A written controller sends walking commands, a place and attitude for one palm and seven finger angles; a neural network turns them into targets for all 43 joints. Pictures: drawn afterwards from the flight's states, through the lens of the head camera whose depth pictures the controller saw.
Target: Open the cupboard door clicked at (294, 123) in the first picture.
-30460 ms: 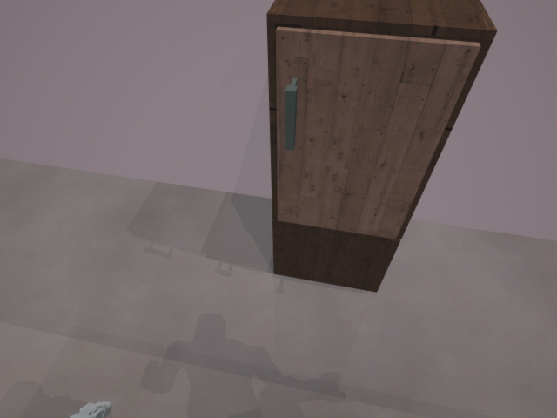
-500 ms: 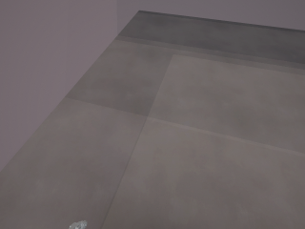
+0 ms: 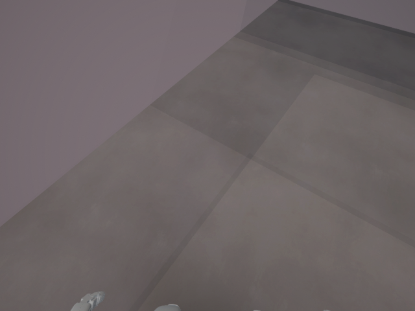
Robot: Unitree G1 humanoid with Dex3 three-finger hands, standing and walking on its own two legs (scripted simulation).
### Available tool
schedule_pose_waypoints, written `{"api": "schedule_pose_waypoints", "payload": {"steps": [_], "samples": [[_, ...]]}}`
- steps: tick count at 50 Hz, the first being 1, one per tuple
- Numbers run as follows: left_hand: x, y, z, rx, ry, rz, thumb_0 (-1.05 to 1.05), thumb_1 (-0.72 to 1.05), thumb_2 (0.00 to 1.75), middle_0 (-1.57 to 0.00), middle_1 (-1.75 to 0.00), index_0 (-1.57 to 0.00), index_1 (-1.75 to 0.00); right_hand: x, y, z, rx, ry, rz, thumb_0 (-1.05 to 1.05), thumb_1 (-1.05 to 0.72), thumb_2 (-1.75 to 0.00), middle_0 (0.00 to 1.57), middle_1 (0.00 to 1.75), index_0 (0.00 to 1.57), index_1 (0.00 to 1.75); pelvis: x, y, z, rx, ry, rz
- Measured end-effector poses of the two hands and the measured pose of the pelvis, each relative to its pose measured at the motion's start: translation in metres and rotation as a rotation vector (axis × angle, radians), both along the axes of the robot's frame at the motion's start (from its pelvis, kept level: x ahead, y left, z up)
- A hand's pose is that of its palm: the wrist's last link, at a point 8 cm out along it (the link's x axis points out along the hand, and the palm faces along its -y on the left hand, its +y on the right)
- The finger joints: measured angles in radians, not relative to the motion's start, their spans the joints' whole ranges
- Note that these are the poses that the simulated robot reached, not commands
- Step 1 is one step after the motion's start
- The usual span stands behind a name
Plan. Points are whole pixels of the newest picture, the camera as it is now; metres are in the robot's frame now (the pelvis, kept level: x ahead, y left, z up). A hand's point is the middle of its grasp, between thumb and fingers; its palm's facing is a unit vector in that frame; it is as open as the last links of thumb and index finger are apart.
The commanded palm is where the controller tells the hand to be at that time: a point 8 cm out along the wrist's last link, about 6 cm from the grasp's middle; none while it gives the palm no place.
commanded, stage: turn to face it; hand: left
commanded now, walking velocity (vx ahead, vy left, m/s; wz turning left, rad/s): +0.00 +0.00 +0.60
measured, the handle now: out of the picture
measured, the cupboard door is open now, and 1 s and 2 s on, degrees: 46 46 46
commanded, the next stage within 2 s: none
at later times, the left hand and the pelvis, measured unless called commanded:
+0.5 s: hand out of the picture +0.01 +0.19 -0.17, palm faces +0.37 -0.89 -0.26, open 7.4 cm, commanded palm none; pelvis +0.02 -0.03 +0.00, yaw +20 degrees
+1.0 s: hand out of the picture -0.02 +0.14 -0.18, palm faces +0.63 -0.75 -0.21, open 7.4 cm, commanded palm none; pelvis +0.05 -0.05 -0.01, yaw +39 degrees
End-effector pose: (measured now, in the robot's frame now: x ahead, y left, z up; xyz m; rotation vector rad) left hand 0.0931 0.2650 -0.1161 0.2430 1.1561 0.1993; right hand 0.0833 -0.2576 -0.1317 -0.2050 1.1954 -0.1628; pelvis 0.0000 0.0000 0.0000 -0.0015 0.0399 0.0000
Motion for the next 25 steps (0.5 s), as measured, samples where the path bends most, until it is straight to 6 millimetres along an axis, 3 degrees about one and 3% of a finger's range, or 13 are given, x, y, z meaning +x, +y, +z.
{"api": "schedule_pose_waypoints", "payload": {"steps": [3,8,14,18,21,25], "samples": [[-0.010,-0.010,0.003,0.030,-0.020,0.033,0.01,0.90,0.90,-0.20,-0.30,-0.20,-0.30,0.017,-0.014,-0.010,0.016,0.008,0.031,0.01,-0.90,-0.90,0.20,0.30,0.20,0.30,0.004,-0.015,-0.005,0.018,-0.004,0.045],[-0.041,-0.030,0.010,0.017,0.034,0.114,0.01,0.90,0.90,-0.20,-0.30,-0.20,-0.30,0.051,-0.020,0.000,0.029,0.009,0.097,0.01,-0.91,-0.90,0.20,0.30,0.19,0.29,0.012,-0.027,0.007,0.042,-0.017,0.116],[-0.077,-0.046,0.000,-0.039,0.091,0.219,0.01,0.90,0.90,-0.20,-0.30,-0.20,-0.30,0.097,0.001,0.010,0.040,-0.019,0.222,0.01,-0.91,-0.90,0.19,0.30,0.19,0.29,0.020,-0.031,0.010,0.054,-0.014,0.202],[-0.102,-0.042,-0.020,-0.074,0.115,0.302,0.01,0.90,0.90,-0.20,-0.30,-0.20,-0.30,0.127,0.024,0.009,0.024,-0.071,0.319,0.01,-0.91,-0.90,0.19,0.30,0.19,0.29,0.024,-0.024,-0.003,0.030,-0.014,0.260],[-0.112,-0.036,-0.027,-0.073,0.142,0.349,0.01,0.90,0.90,-0.20,-0.30,-0.20,-0.30,0.136,0.033,0.010,0.014,-0.094,0.365,0.01,-0.91,-0.90,0.20,0.30,0.20,0.29,0.023,-0.025,-0.006,0.032,-0.019,0.297],[-0.106,-0.032,-0.017,-0.057,0.107,0.394,0.01,0.90,0.90,-0.20,-0.30,-0.20,-0.30,0.133,0.031,0.012,0.001,-0.062,0.398,0.01,-0.91,-0.90,0.20,0.30,0.20,0.30,0.025,-0.031,0.000,0.014,-0.019,0.344]]}}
